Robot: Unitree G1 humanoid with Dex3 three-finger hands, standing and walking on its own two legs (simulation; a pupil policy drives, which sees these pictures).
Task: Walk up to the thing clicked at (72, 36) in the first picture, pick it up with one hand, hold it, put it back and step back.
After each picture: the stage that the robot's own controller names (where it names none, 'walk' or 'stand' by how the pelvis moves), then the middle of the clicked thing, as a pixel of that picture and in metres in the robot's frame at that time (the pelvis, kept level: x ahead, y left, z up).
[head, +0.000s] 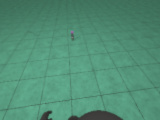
stand; (72, 36) +1.96 +0.51 -0.65
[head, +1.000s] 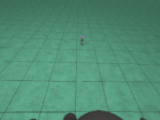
walk; (82, 41) +1.87 +0.19 -0.63
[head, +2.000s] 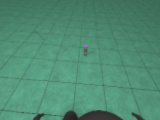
walk; (85, 50) +1.28 +0.06 -0.64
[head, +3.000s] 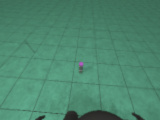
walk; (80, 68) +0.86 +0.12 -0.64
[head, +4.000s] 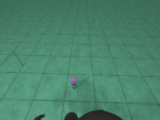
walk; (73, 83) +0.59 +0.19 -0.64
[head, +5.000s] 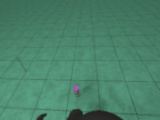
stand; (76, 91) +0.45 +0.20 -0.63
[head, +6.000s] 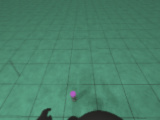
stand; (73, 96) +0.40 +0.20 -0.65
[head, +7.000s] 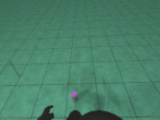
stand; (74, 97) +0.37 +0.20 -0.64
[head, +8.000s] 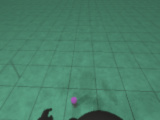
stand; (74, 102) +0.33 +0.17 -0.66
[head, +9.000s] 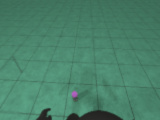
stand; (75, 97) +0.37 +0.17 -0.65
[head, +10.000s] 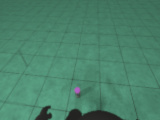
stand; (77, 93) +0.39 +0.15 -0.64
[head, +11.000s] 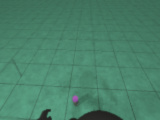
stand; (75, 101) +0.34 +0.15 -0.66
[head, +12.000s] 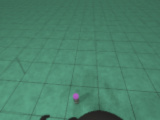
stand; (76, 99) +0.37 +0.16 -0.66
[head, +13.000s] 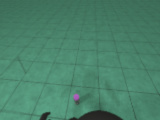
stand; (76, 99) +0.36 +0.15 -0.66
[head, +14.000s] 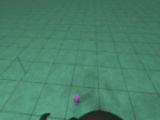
stand; (76, 99) +0.37 +0.15 -0.66
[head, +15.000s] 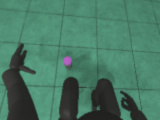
go down; (68, 64) +0.44 +0.17 -0.34
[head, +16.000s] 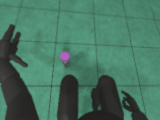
go down; (65, 60) +0.46 +0.18 -0.27
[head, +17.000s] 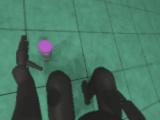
close in; (46, 53) +0.45 +0.22 -0.17
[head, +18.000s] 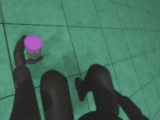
close; (33, 51) +0.45 +0.23 -0.16
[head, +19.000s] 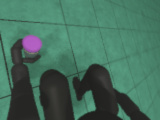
lift; (31, 50) +0.44 +0.24 -0.17
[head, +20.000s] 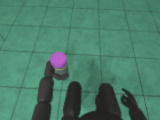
lift; (62, 69) +0.34 +0.19 +0.01
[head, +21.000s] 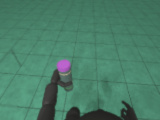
hold; (66, 77) +0.30 +0.16 +0.03
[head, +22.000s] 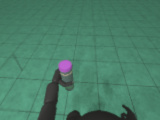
hold; (67, 77) +0.31 +0.16 +0.04
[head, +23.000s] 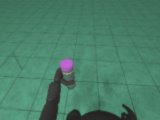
crouch; (69, 76) +0.32 +0.15 +0.04
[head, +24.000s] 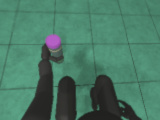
crouch; (57, 52) +0.46 +0.18 -0.05
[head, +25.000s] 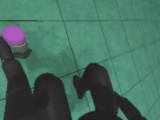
lower; (20, 46) +0.47 +0.26 -0.17
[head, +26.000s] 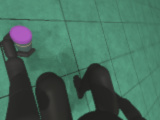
lower; (24, 45) +0.47 +0.26 -0.17
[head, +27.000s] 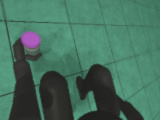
lower; (32, 49) +0.45 +0.24 -0.17
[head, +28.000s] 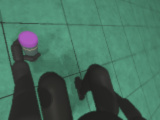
lower; (30, 50) +0.45 +0.24 -0.17
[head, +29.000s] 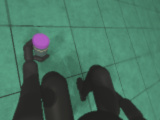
loosen; (41, 50) +0.45 +0.21 -0.15
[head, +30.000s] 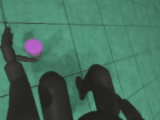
withdraw; (35, 52) +0.44 +0.23 -0.18
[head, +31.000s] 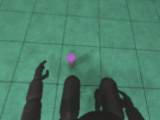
walk; (71, 62) +0.47 +0.17 -0.31
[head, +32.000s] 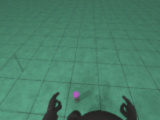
stand; (76, 97) +0.38 +0.14 -0.59
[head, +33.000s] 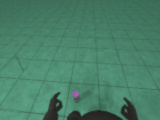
stand; (76, 97) +0.39 +0.15 -0.60
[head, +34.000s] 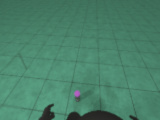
stand; (77, 96) +0.39 +0.14 -0.63
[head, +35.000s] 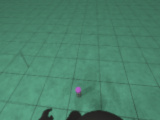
walk; (78, 92) +0.42 +0.14 -0.65
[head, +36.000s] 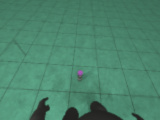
walk; (79, 76) +0.60 +0.08 -0.64
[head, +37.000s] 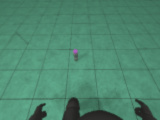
walk; (75, 55) +0.92 +0.25 -0.62
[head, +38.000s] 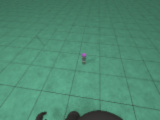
stand; (83, 59) +1.09 +0.14 -0.64
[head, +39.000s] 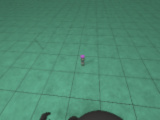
stand; (82, 60) +1.08 +0.15 -0.66
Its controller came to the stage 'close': yes
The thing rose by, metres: 0.69
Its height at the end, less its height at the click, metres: +0.00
